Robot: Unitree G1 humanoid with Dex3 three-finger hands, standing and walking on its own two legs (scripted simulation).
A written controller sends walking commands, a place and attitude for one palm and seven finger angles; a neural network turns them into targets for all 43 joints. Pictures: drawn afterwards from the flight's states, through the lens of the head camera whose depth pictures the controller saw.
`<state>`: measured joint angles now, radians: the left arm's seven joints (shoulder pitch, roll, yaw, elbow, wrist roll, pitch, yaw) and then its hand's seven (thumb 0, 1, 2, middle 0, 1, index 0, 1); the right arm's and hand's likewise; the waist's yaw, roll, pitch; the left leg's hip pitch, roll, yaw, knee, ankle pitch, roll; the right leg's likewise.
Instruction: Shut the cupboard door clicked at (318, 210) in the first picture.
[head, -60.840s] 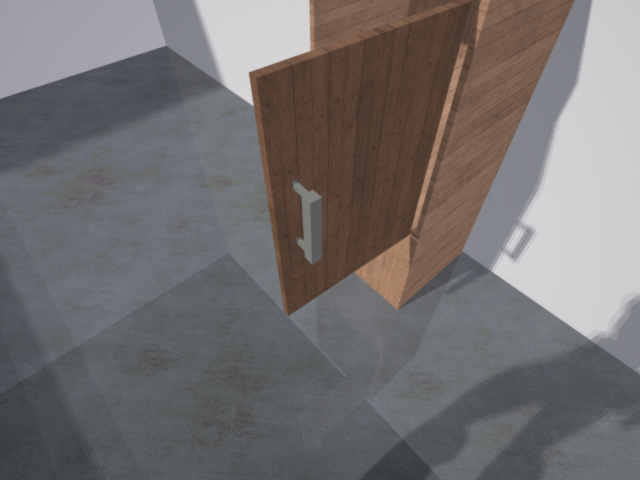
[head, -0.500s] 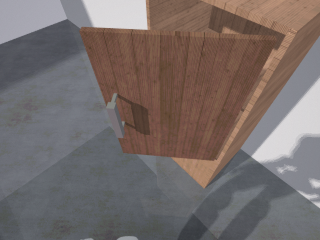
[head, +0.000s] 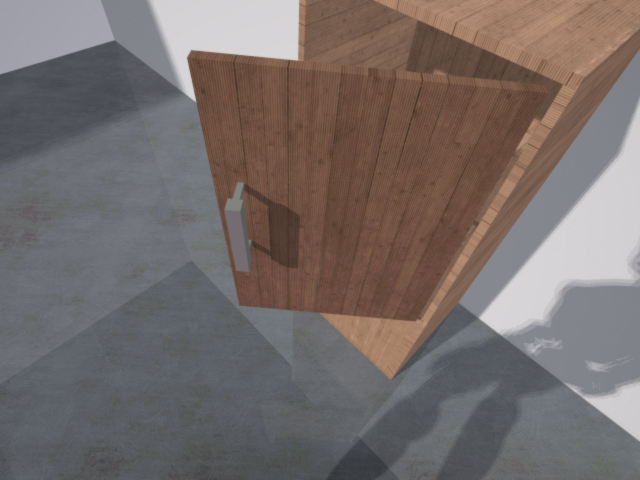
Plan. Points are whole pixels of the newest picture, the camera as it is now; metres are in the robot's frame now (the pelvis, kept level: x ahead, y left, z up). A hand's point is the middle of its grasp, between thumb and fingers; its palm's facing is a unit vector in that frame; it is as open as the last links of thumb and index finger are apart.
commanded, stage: come to a stop and stand still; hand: left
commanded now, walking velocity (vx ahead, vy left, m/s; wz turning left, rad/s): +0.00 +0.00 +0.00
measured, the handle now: (241, 228) +0.48 +0.15 -0.03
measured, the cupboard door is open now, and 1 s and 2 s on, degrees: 41 41 41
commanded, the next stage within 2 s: look again from close up in 0.48 s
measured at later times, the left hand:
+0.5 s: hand out of the picture -0.01 +0.11 -0.18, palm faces +0.04 -0.99 -0.16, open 7.3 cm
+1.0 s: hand out of the picture +0.03 +0.19 -0.18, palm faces +0.00 -0.97 -0.25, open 7.4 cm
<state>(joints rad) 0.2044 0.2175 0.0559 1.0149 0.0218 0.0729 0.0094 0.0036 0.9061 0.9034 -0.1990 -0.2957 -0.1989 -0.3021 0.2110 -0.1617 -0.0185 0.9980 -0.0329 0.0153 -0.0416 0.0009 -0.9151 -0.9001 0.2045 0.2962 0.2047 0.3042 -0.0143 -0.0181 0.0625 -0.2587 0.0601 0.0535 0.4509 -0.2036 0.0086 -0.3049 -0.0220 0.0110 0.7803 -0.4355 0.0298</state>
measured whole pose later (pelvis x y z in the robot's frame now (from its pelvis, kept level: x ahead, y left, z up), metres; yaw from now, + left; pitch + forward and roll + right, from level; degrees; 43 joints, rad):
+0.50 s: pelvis +0.00 -0.05 +0.00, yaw +1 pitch -1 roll +0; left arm 0.28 0.13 0.01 1.13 0.01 0.02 0.03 0.01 0.92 0.90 -0.20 -0.30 -0.20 -0.30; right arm 0.33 -0.13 -0.01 1.15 -0.02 0.02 -0.03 0.01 -0.90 -0.90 0.20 0.30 0.20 0.30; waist -0.02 0.00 0.04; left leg -0.22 0.08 0.00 0.43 -0.19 -0.07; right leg -0.12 0.02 -0.02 0.43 -0.29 -0.02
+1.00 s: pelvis +0.01 -0.01 -0.01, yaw +0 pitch +0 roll +0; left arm 0.28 0.20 0.00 1.06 0.02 0.00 0.04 0.00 0.90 0.90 -0.20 -0.30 -0.20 -0.30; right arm 0.24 -0.18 0.01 1.03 -0.02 -0.02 -0.02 0.01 -0.93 -0.90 0.20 0.30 0.20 0.30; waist 0.00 0.00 0.02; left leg -0.26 0.00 0.05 0.54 -0.27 0.02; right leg -0.16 -0.06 0.02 0.52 -0.35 0.05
